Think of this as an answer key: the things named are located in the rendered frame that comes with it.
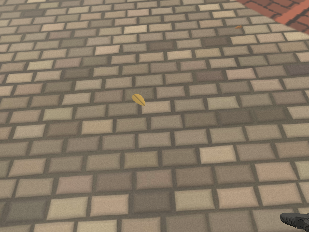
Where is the right robot hand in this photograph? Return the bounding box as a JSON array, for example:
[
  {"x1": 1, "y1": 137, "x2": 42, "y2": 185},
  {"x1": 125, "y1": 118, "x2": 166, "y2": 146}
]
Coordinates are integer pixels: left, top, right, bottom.
[{"x1": 280, "y1": 213, "x2": 309, "y2": 232}]

